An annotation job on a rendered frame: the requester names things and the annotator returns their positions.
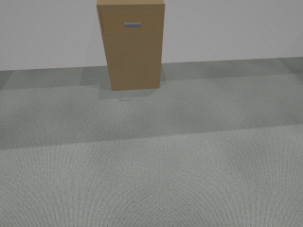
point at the drawer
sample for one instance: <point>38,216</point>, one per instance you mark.
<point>114,21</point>

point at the cabinet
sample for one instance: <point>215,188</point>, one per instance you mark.
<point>133,57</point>

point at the handle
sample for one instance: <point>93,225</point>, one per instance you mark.
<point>128,25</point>

